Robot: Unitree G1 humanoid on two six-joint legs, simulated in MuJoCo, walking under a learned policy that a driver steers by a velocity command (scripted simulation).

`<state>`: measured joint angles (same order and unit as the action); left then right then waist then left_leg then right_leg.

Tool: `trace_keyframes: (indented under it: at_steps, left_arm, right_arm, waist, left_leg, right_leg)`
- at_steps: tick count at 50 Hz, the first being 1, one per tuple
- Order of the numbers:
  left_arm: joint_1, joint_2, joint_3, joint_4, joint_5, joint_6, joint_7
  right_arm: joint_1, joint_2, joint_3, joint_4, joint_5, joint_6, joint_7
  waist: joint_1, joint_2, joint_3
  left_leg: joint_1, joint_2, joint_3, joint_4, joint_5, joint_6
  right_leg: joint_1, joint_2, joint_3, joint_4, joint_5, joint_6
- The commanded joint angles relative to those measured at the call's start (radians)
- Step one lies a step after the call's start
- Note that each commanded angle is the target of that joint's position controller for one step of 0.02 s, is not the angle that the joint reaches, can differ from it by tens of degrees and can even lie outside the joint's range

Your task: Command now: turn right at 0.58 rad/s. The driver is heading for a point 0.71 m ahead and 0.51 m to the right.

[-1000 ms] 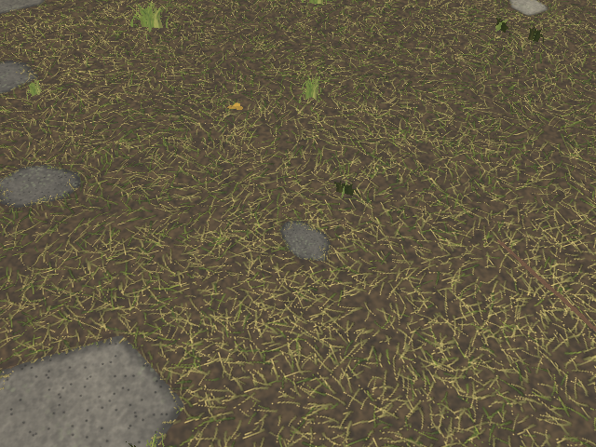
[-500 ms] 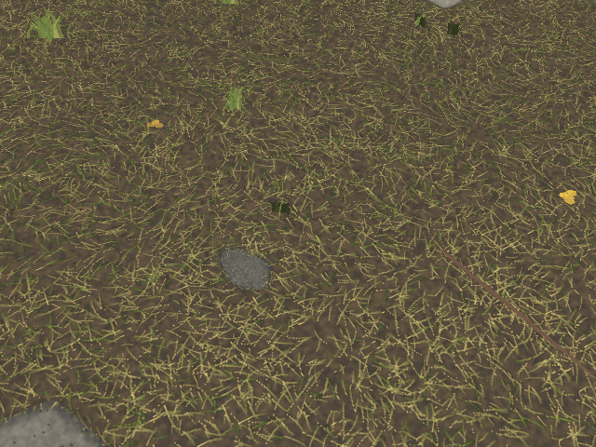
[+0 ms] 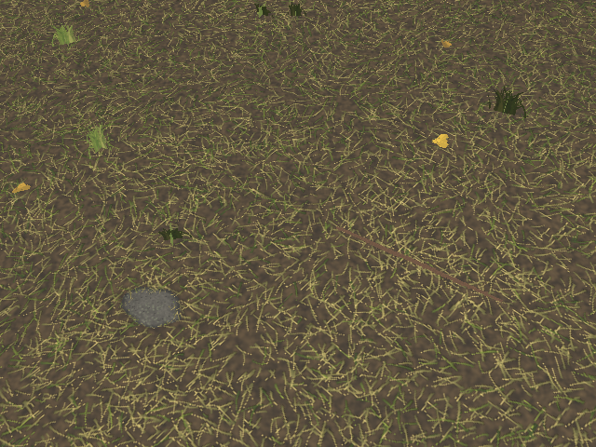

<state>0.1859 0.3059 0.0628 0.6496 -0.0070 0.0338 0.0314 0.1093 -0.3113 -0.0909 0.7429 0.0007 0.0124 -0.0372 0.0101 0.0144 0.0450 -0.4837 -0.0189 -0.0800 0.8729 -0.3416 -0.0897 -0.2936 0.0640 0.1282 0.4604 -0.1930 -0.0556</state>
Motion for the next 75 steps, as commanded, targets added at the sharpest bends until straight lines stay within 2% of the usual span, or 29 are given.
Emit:
trace_keyframes:
  at_steps: [1, 8, 9, 10, 11, 12, 15, 22, 29, 31, 32, 33, 34, 35, 36, 39, 42, 47, 54, 56, 57, 58, 59, 60, 61, 63, 67, 70, 75]
  left_arm:
    - [-0.013, 0.189, 0.056, -0.071, 0.001, -0.004, 0.002]
    - [-0.072, 0.167, 0.054, -0.094, -0.026, 0.015, -0.001]
    - [-0.032, 0.121, 0.04, -0.094, -0.018, 0.014, -0.001]
    - [0.012, 0.098, 0.037, -0.111, -0.021, 0.007, -0.004]
    - [-0.003, 0.175, 0.058, -0.106, -0.006, -0.006, -0.002]
    - [-0.01, 0.209, 0.071, -0.094, -0.01, -0.009, -0.006]
    - [-0.003, 0.151, 0.061, -0.073, -0.002, -0.008, -0.018]
    - [-0.095, 0.077, 0.029, -0.132, -0.014, -0.042, -0.045]
    - [-0.105, 0.074, 0.017, -0.158, -0.019, -0.043, -0.071]
    - [-0.01, 0.093, 0.032, -0.135, -0.015, -0.041, -0.071]
    - [0.123, 0.145, 0.064, -0.092, -0.018, -0.037, -0.064]
    - [0.318, 0.23, 0.1, -0.051, -0.028, -0.033, -0.049]
    - [0.314, 0.363, 0.108, -0.079, -0.028, -0.05, -0.045]
    - [0.306, 0.257, 0.079, -0.094, -0.022, -0.077, -0.056]
    - [0.265, 0.198, 0.056, -0.085, -0.011, -0.092, -0.06]
    - [0.115, 0.132, 0.028, -0.108, 0.006, -0.093, -0.052]
    - [0.109, 0.145, 0.03, -0.088, 0.002, -0.101, -0.034]
    - [0.196, 0.163, 0.039, -0.019, -0.015, -0.097, -0.01]
    - [0.249, 0.163, 0.051, 0.049, -0.023, -0.073, 0.006]
    - [0.226, 0.152, 0.049, 0.043, -0.018, -0.063, 0.002]
    - [0.196, 0.122, 0.034, 0.02, -0.008, -0.061, -0.005]
    - [0.295, 0.037, 0.009, 0.003, -0.002, -0.066, -0.006]
    - [0.387, 0.033, -0.005, 0.011, -0.025, -0.075, -0.008]
    - [0.328, 0.121, 0.016, 0.031, -0.041, -0.077, -0.01]
    - [0.219, 0.148, 0.02, 0.014, -0.037, -0.078, -0.011]
    - [0.112, 0.124, 0.022, -0.016, -0.01, -0.083, -0.014]
    - [0.112, 0.042, -0.001, -0.017, -0.008, -0.077, -0.024]
    - [0.021, 0.025, -0.017, -0.039, 0.006, -0.09, -0.035]
    - [-0.146, 0.028, -0.024, -0.077, -0.009, -0.111, -0.058]
  right_arm:
    - [-0.04, -0.074, -0.013, -0.075, 0.005, -0.023, 0.009]
    - [0.063, -0.097, -0.027, -0.051, 0.009, -0.052, 0.033]
    - [0.103, -0.153, -0.039, -0.052, -0.006, -0.048, 0.028]
    - [0.091, -0.228, -0.051, -0.048, -0.024, -0.035, 0.025]
    - [0.075, -0.187, -0.043, -0.066, -0.037, -0.042, 0.025]
    - [0.041, -0.137, -0.028, -0.079, -0.026, -0.048, 0.019]
    - [0.038, -0.106, -0.011, -0.077, 0.005, -0.056, -0.004]
    - [0.157, -0.149, -0.021, -0.054, -0.004, -0.075, 0.006]
    - [0.164, -0.201, -0.042, -0.028, 0.031, -0.078, 0.041]
    - [0.137, -0.208, -0.042, -0.025, 0.043, -0.069, 0.045]
    - [0.156, -0.171, -0.029, -0.02, 0.036, -0.07, 0.045]
    - [0.157, -0.116, -0.007, -0.042, 0.006, -0.075, 0.043]
    - [0.157, -0.009, 0.03, -0.133, -0.03, -0.1, 0.041]
    - [0.076, -0.12, 0.009, -0.128, 0.017, -0.125, 0.046]
    - [0.043, -0.157, -0.001, -0.138, 0.044, -0.141, 0.054]
    - [0.067, -0.139, -0.002, -0.102, -0.011, -0.143, 0.052]
    - [0.062, -0.109, 0.005, -0.086, -0.02, -0.122, 0.056]
    - [-0.146, -0.049, 0.033, -0.136, -0.009, -0.123, 0.065]
    - [-0.205, -0.092, 0.017, -0.163, 0.003, -0.143, 0.082]
    - [-0.062, -0.133, -0.008, -0.133, 0.0, -0.148, 0.069]
    - [0.085, -0.164, -0.022, -0.115, -0.01, -0.149, 0.061]
    - [0.236, -0.24, -0.04, -0.096, -0.029, -0.142, 0.052]
    - [0.268, -0.2, -0.031, -0.064, -0.011, -0.135, 0.067]
    - [0.223, -0.119, -0.011, -0.073, 0.007, -0.128, 0.065]
    - [0.171, -0.086, -0.002, -0.075, 0.005, -0.119, 0.06]
    - [0.109, -0.059, 0.011, -0.06, -0.014, -0.116, 0.058]
    - [0.109, -0.077, 0.007, -0.021, 0.001, -0.133, 0.059]
    - [0.122, -0.118, -0.002, -0.002, 0.011, -0.129, 0.055]
    - [0.214, -0.159, -0.004, 0.041, 0.027, -0.108, 0.055]
  waist:
    - [0.016, -0.167, -0.116]
    - [-0.04, -0.155, -0.141]
    - [-0.03, -0.025, -0.19]
    - [0.016, 0.241, -0.14]
    - [-0.014, 0.213, -0.097]
    - [-0.006, 0.157, -0.065]
    - [-0.025, 0.135, -0.022]
    - [-0.094, 0.125, 0.002]
    - [-0.075, 0.115, 0.032]
    - [0.0, 0.091, -0.004]
    - [0.059, 0.038, -0.086]
    - [0.144, -0.105, -0.186]
    - [0.069, -0.398, -0.254]
    - [0.129, -0.22, -0.265]
    - [0.101, -0.191, -0.156]
    - [0.003, -0.104, -0.06]
    - [-0.018, -0.082, -0.051]
    - [0.043, -0.098, -0.001]
    - [0.04, -0.125, 0.01]
    - [-0.029, -0.146, -0.078]
    - [-0.107, -0.132, -0.214]
    - [-0.104, 0.063, -0.409]
    - [-0.069, 0.314, -0.5]
    - [-0.083, 0.185, -0.337]
    - [-0.091, 0.085, -0.202]
    - [-0.047, 0.031, -0.058]
    - [-0.004, 0.068, -0.026]
    - [-0.026, 0.046, -0.011]
    - [-0.088, 0.045, 0.007]
  left_leg:
    - [0.001, -0.012, -0.015, -0.105, -0.015, 0.0]
    - [0.285, 0.0, -0.009, -0.524, 0.197, 0.06]
    - [0.432, 0.169, -0.149, -0.564, 0.201, 0.126]
    - [0.476, 0.345, -0.391, -0.608, 0.189, 0.276]
    - [0.407, 0.422, -0.477, -0.65, 0.01, 0.353]
    - [0.381, 0.372, -0.405, -0.665, -0.143, 0.324]
    - [0.422, 0.279, -0.241, -0.682, -0.147, 0.25]
    - [0.471, 0.295, -0.067, -0.736, -0.022, 0.268]
    - [0.393, 0.331, 0.079, -0.697, 0.069, 0.245]
    - [0.352, 0.317, 0.145, -0.555, 0.254, 0.212]
    - [0.288, 0.266, 0.222, -0.344, 0.43, 0.178]
    - [0.088, 0.197, 0.282, 0.014, 0.314, 0.112]
    - [-0.314, 0.007, 0.173, 0.358, -0.257, 0.046]
    - [-0.413, 0.03, 0.0, 0.466, -0.204, 0.064]
    - [-0.457, 0.077, 0.005, 0.453, -0.109, 0.099]
    - [-0.267, 0.147, 0.003, 0.245, 0.089, 0.099]
    - [-0.222, 0.111, 0.036, 0.138, 0.188, 0.054]
    - [-0.142, 0.036, 0.049, -0.232, 0.433, 0.03]
    - [-0.04, 0.012, 0.004, -0.398, 0.378, 0.09]
    - [0.175, -0.011, 0.051, -0.427, 0.318, 0.133]
    - [0.442, 0.068, -0.005, -0.395, 0.325, 0.185]
    - [0.842, 0.304, -0.33, -0.373, 0.217, 0.31]
    - [0.965, 0.435, -0.709, -0.508, 0.017, 0.396]
    - [0.835, 0.402, -0.644, -0.56, -0.123, 0.357]
    - [0.681, 0.358, -0.485, -0.576, -0.088, 0.322]
    - [0.434, 0.285, -0.309, -0.632, 0.11, 0.309]
    - [0.322, 0.258, -0.17, -0.72, 0.257, 0.339]
    - [0.322, 0.238, -0.08, -0.75, 0.326, 0.335]
    - [0.361, 0.225, 0.001, -0.731, 0.358, 0.288]
  right_leg:
    - [0.134, -0.238, 0.299, -0.1, 0.189, -0.175]
    - [0.08, -0.153, 0.379, 0.005, 0.192, -0.093]
    - [-0.043, -0.084, 0.293, 0.136, -0.101, -0.038]
    - [-0.281, 0.094, 0.066, 0.314, -0.42, 0.021]
    - [-0.361, 0.011, 0.05, 0.521, -0.4, 0.053]
    - [-0.377, -0.03, 0.043, 0.588, -0.308, 0.059]
    - [-0.459, -0.062, -0.008, 0.689, -0.158, 0.104]
    - [-0.467, -0.129, -0.086, 0.476, -0.033, 0.128]
    - [-0.237, -0.135, -0.175, 0.23, -0.076, 0.046]
    - [-0.056, -0.077, -0.233, 0.124, -0.054, -0.002]
    - [0.159, -0.027, -0.243, 0.093, -0.039, -0.033]
    - [0.428, -0.124, -0.045, 0.043, -0.092, -0.093]
    - [0.613, -0.38, 0.588, -0.14, -0.314, -0.285]
    - [0.594, -0.418, 0.68, -0.249, -0.416, -0.304]
    - [0.515, -0.401, 0.555, -0.236, -0.344, -0.275]
    - [0.247, -0.273, 0.285, -0.235, -0.03, -0.203]
    - [0.179, -0.235, 0.192, -0.257, 0.196, -0.209]
    - [0.117, -0.173, 0.117, -0.247, 0.219, -0.153]
    - [0.253, -0.24, 0.245, -0.135, 0.261, -0.115]
    - [0.256, -0.195, 0.232, 0.016, 0.495, -0.083]
    - [0.158, -0.14, 0.205, 0.222, 0.464, -0.051]
    - [-0.137, -0.021, 0.113, 0.58, 0.128, 0.016]
    - [-0.348, 0.033, 0.084, 0.812, -0.393, 0.049]
    - [-0.428, -0.035, 0.1, 0.884, -0.336, 0.054]
    - [-0.43, -0.072, 0.05, 0.876, -0.257, 0.056]
    - [-0.38, -0.13, 0.021, 0.769, -0.177, 0.047]
    - [-0.326, -0.165, -0.02, 0.594, -0.14, 0.051]
    - [-0.326, -0.181, -0.054, 0.405, 0.027, 0.061]
    - [-0.239, -0.137, -0.108, 0.152, 0.21, 0.059]
